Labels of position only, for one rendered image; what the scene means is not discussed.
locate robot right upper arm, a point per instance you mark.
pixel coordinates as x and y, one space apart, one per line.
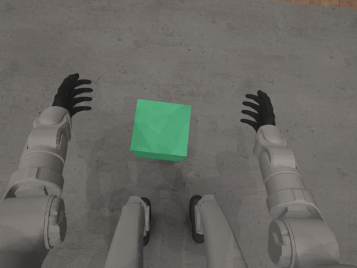
302 243

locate left robot hand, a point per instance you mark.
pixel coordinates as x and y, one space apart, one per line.
66 93

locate robot left upper arm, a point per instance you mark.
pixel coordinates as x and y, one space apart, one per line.
29 228

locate robot left foot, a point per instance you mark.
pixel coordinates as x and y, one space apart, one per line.
146 238

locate robot right shin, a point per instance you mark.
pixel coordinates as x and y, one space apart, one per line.
204 198

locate robot left forearm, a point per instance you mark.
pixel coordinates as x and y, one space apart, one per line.
43 157

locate robot right forearm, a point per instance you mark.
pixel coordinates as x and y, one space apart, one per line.
287 194

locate right robot hand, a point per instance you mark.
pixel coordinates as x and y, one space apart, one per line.
265 115

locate carton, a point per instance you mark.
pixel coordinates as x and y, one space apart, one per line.
161 130

